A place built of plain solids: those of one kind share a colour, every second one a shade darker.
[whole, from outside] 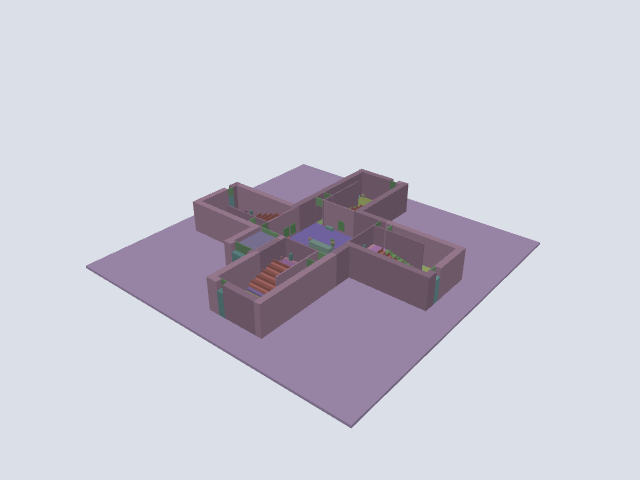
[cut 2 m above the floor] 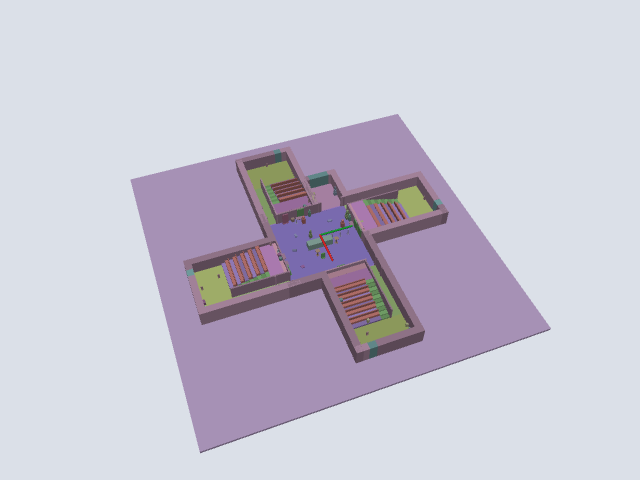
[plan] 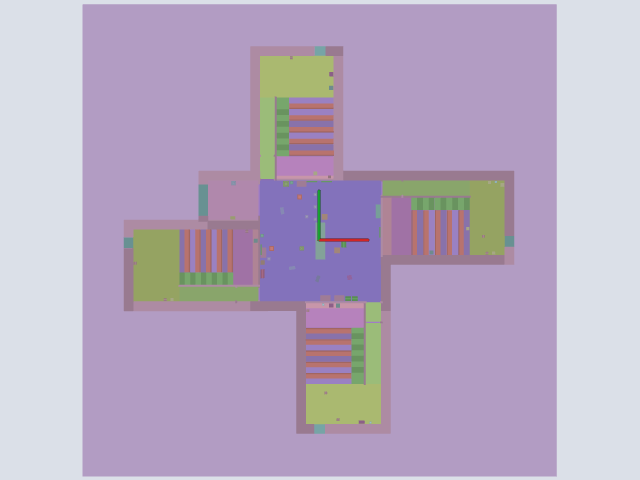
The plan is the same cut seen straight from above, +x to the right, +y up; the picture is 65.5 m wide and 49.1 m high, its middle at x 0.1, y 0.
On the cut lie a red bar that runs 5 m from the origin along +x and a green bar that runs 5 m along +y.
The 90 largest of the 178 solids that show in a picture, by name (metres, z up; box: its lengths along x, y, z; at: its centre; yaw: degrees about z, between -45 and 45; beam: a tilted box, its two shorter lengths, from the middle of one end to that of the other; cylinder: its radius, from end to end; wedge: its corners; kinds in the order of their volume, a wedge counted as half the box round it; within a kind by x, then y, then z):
{
 "wall_1": {"box": [1.0, 6.45, 5.2], "at": [-19.48, -4.05, 2.0]},
 "wall_2": {"box": [1.0, 1.81, 5.2], "at": [-19.48, 1.17, 2.0]},
 "wall_3": {"box": [8.58, 1.0, 5.2], "at": [-15.69, 1.58, 2.0]},
 "wall_4": {"box": [14.75, 1.0, 5.2], "at": [-12.6, -6.78, 2.0]},
 "wall_5": {"box": [1.0, 0.6, 5.2], "at": [-11.83, 2.17, 2.0]},
 "wall_6": {"box": [1.0, 1.4, 5.2], "at": [-11.83, 6.38, 2.0]},
 "wall_7": {"box": [8.35, 0.2, 5.2], "at": [-10.2, -4.67, 2.0]},
 "wall_8": {"box": [6.3, 0.91, 5.2], "at": [-9.18, 1.62, 2.0]},
 "wall_9": {"box": [6.3, 1.0, 5.2], "at": [-9.18, 6.58, 2.0]},
 "wall_10": {"box": [5.39, 0.91, 5.2], "at": [-8.72, 1.53, 2.0]},
 "wall_11": {"box": [1.0, 13.75, 5.2], "at": [-6.53, 12.95, 2.0]},
 "wall_12": {"box": [0.2, 6.06, 5.2], "at": [-6.12, -1.84, 2.0]},
 "wall_13": {"box": [0.2, 8.6, 5.2], "at": [-4.42, 10.38, 2.0]},
 "wall_14": {"box": [5.61, 1.0, 5.2], "at": [-4.22, -6.78, 2.0]},
 "wall_15": {"box": [6.58, 1.0, 5.2], "at": [-3.74, 19.33, 2.0]},
 "wall_16": {"box": [1.0, 13.55, 5.2], "at": [-1.83, -13.05, 2.0]},
 "wall_17": {"box": [6.23, 0.2, 5.2], "at": [-1.51, 6.17, 2.0]},
 "wall_18": {"box": [1.84, 1.0, 5.2], "at": [-1.41, -19.33, 2.0]},
 "wall_19": {"box": [1.83, 1.0, 5.2], "at": [1.56, 19.33, 2.0]},
 "wall_20": {"box": [6.4, 0.2, 5.2], "at": [1.67, -6.38, 2.0]},
 "wall_21": {"box": [6.3, 0.2, 5.2], "at": [1.72, -6.38, 2.0]},
 "wall_22": {"box": [1.0, 13.75, 5.2], "at": [1.98, 12.95, 2.0]},
 "wall_23": {"box": [6.71, 1.0, 5.2], "at": [3.97, -19.33, 2.0]},
 "wall_24": {"box": [5.73, 1.0, 5.2], "at": [4.46, 6.58, 2.0]},
 "wall_25": {"box": [0.2, 8.55, 5.2], "at": [4.67, -10.55, 2.0]},
 "wall_26": {"box": [0.2, 6.35, 5.2], "at": [6.42, 1.45, 2.0]},
 "wall_27": {"box": [0.2, 6.2, 5.2], "at": [6.42, 1.52, 2.0]},
 "wall_28": {"box": [1.0, 14.35, 5.2], "at": [6.83, -12.65, 2.0]},
 "wall_29": {"box": [1.0, 5.71, 5.2], "at": [6.83, -4.42, 2.0]},
 "wall_30": {"box": [9.2, 0.2, 5.2], "at": [10.93, 4.42, 2.0]},
 "wall_31": {"box": [14.45, 1.0, 5.2], "at": [12.75, 6.58, 2.0]},
 "wall_32": {"box": [13.65, 1.0, 5.2], "at": [13.15, -2.03, 2.0]},
 "wall_33": {"box": [1.0, 1.84, 5.2], "at": [19.48, -1.61, 2.0]},
 "wall_34": {"box": [1.0, 6.67, 5.2], "at": [19.48, 3.74, 2.0]},
 "ground_under_all_1": {"box": [48.51, 48.3, 0.4], "at": [0.06, -0.03, -0.75]},
 "step_screen_tier_1": {"box": [1.1, 4.5, 0.89], "at": [-13.72, -1.07, -0.15]},
 "step_screen_tier_2": {"box": [1.1, 4.5, 1.18], "at": [-12.62, -1.07, -0.01]},
 "step_screen_tier_3": {"box": [1.1, 4.5, 1.47], "at": [-11.53, -1.07, 0.14]},
 "step_screen_tier_4": {"box": [1.1, 4.5, 1.76], "at": [-10.43, -1.07, 0.28]},
 "step_screen_tier_5": {"box": [1.1, 4.5, 2.05], "at": [-9.32, -1.07, 0.42]},
 "step_screen_tier_6": {"box": [4.65, 1.2, 2.6], "at": [-0.75, 9.18, 0.7]},
 "step_screen_tier_7": {"box": [4.65, 1.2, 2.2], "at": [-0.75, 10.38, 0.5]},
 "step_screen_tier_8": {"box": [4.65, 1.2, 1.8], "at": [-0.75, 11.57, 0.3]},
 "step_screen_tier_9": {"box": [4.65, 1.2, 1.4], "at": [-0.75, 12.78, 0.1]},
 "step_screen_tier_10": {"box": [4.65, 1.2, 1.0], "at": [-0.75, 13.97, -0.1]},
 "step_screen_tier_11": {"box": [4.75, 1.15, 0.9], "at": [0.95, -14.15, -0.15]},
 "step_screen_tier_12": {"box": [4.75, 1.15, 1.2], "at": [0.95, -13.0, 0.0]},
 "step_screen_tier_13": {"box": [4.75, 1.15, 1.5], "at": [0.95, -11.85, 0.15]},
 "step_screen_tier_14": {"box": [4.75, 1.15, 1.8], "at": [0.95, -10.7, 0.3]},
 "step_screen_tier_15": {"box": [4.75, 1.15, 2.1], "at": [0.95, -9.55, 0.45]},
 "step_screen_tier_16": {"box": [1.2, 4.7, 1.95], "at": [10.03, 0.72, 0.38]},
 "step_screen_tier_17": {"box": [1.2, 4.7, 1.68], "at": [11.22, 0.72, 0.24]},
 "step_screen_tier_18": {"box": [1.2, 4.7, 1.41], "at": [12.43, 0.72, 0.1]},
 "step_screen_tier_19": {"box": [1.2, 4.7, 1.14], "at": [13.62, 0.72, -0.03]},
 "step_screen_tier_20": {"box": [1.2, 4.7, 0.87], "at": [14.82, 0.72, -0.17]},
 "step_screen_head_1": {"box": [2.0, 5.85, 2.05], "at": [-7.78, -1.75, 0.42]},
 "step_screen_head_2": {"box": [6.0, 2.0, 2.6], "at": [-1.43, 7.58, 0.7]},
 "step_screen_head_3": {"box": [6.1, 2.0, 2.1], "at": [1.62, -7.98, 0.45]},
 "step_screen_head_4": {"box": [2.0, 6.05, 1.95], "at": [8.43, 1.4, 0.38]},
 "floor_atrium_1": {"box": [12.55, 12.55, 0.6], "at": [0.15, -0.1, -0.3]},
 "floor_screen_front_1": {"box": [4.8, 7.55, 0.6], "at": [-16.68, -2.6, -0.3]},
 "floor_screen_front_2": {"box": [7.7, 4.35, 0.6], "at": [-2.27, 16.75, -0.3]},
 "floor_screen_front_3": {"box": [7.85, 4.2, 0.6], "at": [2.5, -16.82, -0.3]},
 "floor_screen_front_4": {"box": [3.65, 7.8, 0.6], "at": [17.25, 2.27, -0.3]},
 "floor_screen_passage_1": {"box": [8.15, 1.7, 0.6], "at": [-10.2, -5.52, -0.3]},
 "floor_screen_passage_2": {"box": [1.7, 8.4, 0.6], "at": [-5.27, 10.38, -0.3]},
 "floor_screen_passage_3": {"box": [1.75, 8.35, 0.6], "at": [5.55, -10.55, -0.3]},
 "floor_screen_passage_4": {"box": [9.0, 1.75, 0.6], "at": [10.93, 5.3, -0.3]},
 "step_screen_back_1": {"box": [0.65, 5.85, 2.05], "at": [-6.45, -1.75, 0.42]},
 "step_screen_back_2": {"box": [6.0, 0.4, 2.6], "at": [-1.43, 6.38, 0.7]},
 "step_screen_back_3": {"box": [6.1, 0.6, 2.1], "at": [1.62, -6.68, 0.45]},
 "step_screen_back_4": {"box": [1.0, 6.05, 1.95], "at": [6.93, 1.4, 0.38]},
 "door_leaf_1": {"box": [0.97, 1.1, 3.87], "at": [-19.49, -0.28, 1.33]},
 "door_leaf_2": {"box": [0.97, 3.2, 3.87], "at": [-11.84, 4.08, 1.33]},
 "door_leaf_3": {"box": [1.1, 0.97, 3.87], "at": [0.07, -19.34, 1.33]},
 "door_leaf_4": {"box": [1.1, 0.97, 3.87], "at": [0.1, 19.34, 1.33]},
 "door_leaf_5": {"box": [0.97, 1.1, 3.87], "at": [19.49, -0.14, 1.33]},
 "step_screen_aisle_1": {"box": [0.55, 1.35, 2.05], "at": [-9.05, -4.0, 0.42]},
 "step_screen_aisle_2": {"box": [1.35, 0.6, 2.6], "at": [-3.75, 8.88, 0.7]},
 "step_screen_aisle_3": {"box": [1.35, 0.6, 2.4], "at": [-3.75, 9.47, 0.6]},
 "step_screen_aisle_4": {"box": [1.35, 0.6, 2.2], "at": [-3.75, 10.07, 0.5]},
 "step_screen_aisle_5": {"box": [1.35, 0.6, 2.0], "at": [-3.75, 10.68, 0.4]},
 "step_screen_aisle_6": {"box": [1.35, 0.6, 1.8], "at": [-3.75, 11.28, 0.3]},
 "step_screen_aisle_7": {"box": [1.35, 0.58, 1.95], "at": [4.0, -9.84, 0.38]},
 "step_screen_aisle_8": {"box": [1.35, 0.58, 2.1], "at": [4.0, -9.26, 0.45]},
 "step_screen_aisle_9": {"box": [0.6, 1.35, 1.95], "at": [9.72, 3.75, 0.38]},
 "step_screen_aisle_10": {"box": [0.6, 1.35, 1.81], "at": [10.32, 3.75, 0.31]},
 "floor_entrance_1": {"box": [5.3, 4.2, 0.6], "at": [-8.78, 4.08, -0.3]},
 "ceil_entrance_1": {"box": [5.3, 4.2, 0.3], "at": [-8.78, 4.08, 3.75]},
 "concessions_1": {"box": [1.0, 3.8, 1.1], "at": [0.15, -0.1, 0.55]}
}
